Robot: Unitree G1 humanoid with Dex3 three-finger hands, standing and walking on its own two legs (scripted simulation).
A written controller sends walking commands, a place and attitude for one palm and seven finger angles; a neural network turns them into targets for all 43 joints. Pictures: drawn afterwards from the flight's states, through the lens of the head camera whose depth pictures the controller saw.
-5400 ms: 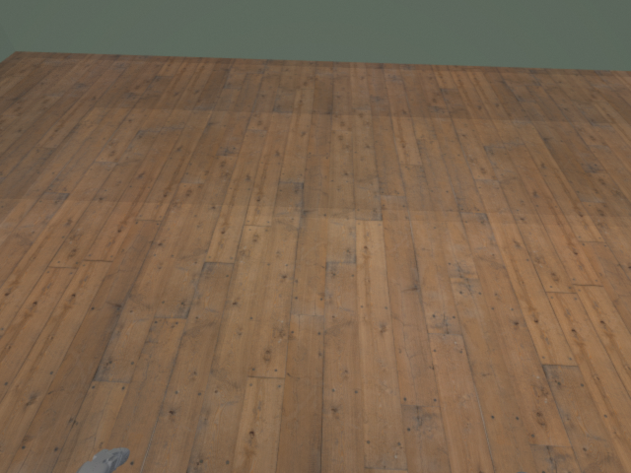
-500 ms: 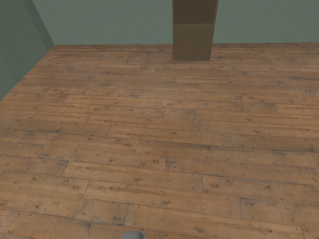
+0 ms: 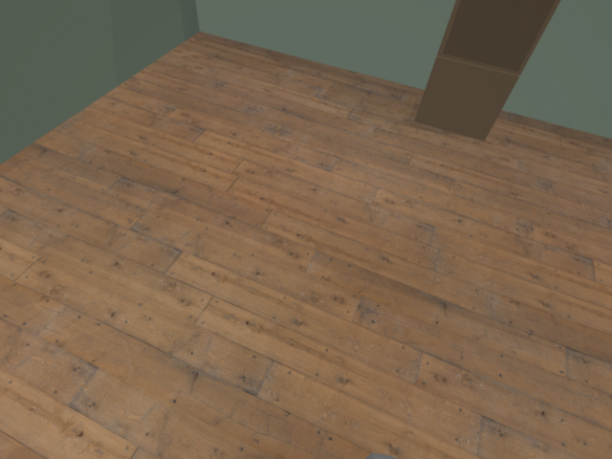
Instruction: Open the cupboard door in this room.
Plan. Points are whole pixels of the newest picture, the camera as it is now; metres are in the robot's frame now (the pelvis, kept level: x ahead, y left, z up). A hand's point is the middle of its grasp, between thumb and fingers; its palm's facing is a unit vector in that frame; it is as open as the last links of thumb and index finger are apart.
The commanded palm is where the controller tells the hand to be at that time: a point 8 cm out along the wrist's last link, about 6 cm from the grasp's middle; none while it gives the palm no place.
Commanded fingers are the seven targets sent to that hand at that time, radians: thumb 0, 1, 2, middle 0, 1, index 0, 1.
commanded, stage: turn or walk to find it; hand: left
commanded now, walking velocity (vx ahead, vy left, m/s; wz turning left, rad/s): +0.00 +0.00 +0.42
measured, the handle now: out of the picture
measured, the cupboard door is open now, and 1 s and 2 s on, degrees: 0 0 0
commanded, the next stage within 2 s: none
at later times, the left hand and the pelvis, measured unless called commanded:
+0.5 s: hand out of the picture +0.02 +0.14 -0.14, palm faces +0.22 -0.93 -0.29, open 7.4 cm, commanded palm none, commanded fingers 0.00 0.90 0.90 -0.20 -0.30 -0.20 -0.30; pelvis -0.03 -0.06 +0.00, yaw +13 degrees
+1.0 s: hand out of the picture -0.17 +0.17 -0.19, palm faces +0.49 -0.84 -0.24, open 7.4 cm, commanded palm none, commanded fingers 0.00 0.90 0.90 -0.20 -0.30 -0.20 -0.30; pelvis -0.08 -0.03 -0.01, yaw +26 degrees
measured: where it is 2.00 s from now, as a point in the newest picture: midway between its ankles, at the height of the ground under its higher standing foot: outside the picture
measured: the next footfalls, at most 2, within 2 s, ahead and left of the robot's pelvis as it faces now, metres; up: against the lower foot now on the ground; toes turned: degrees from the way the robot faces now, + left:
right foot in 0.34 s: +0.02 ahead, -0.14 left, +0.00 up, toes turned +6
left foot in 0.88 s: -0.09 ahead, +0.08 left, +0.00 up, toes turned +28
